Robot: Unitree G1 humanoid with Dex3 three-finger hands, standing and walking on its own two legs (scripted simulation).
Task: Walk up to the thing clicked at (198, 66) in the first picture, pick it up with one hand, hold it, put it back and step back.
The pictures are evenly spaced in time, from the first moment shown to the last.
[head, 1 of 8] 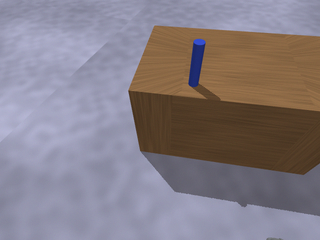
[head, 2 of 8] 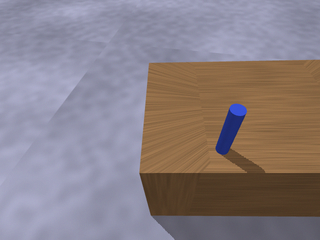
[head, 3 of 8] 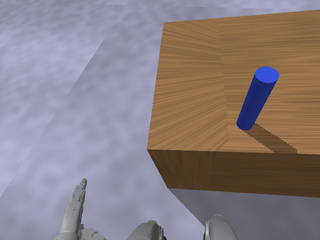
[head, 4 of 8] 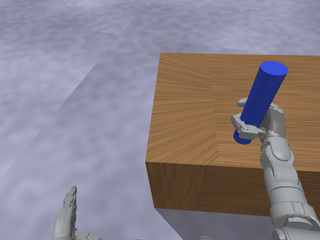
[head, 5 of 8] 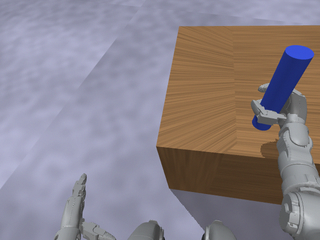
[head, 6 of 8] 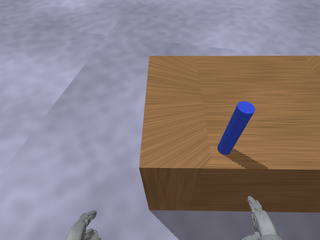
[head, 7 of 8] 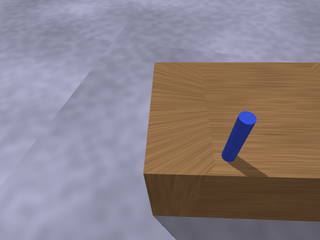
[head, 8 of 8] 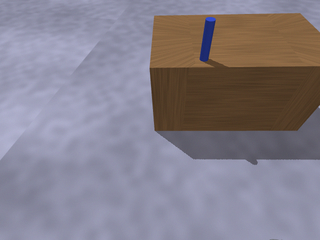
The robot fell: no
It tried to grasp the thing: yes
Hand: right
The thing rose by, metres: 0.23
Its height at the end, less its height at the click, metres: +0.00
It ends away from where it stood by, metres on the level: 0.02
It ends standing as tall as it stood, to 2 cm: yes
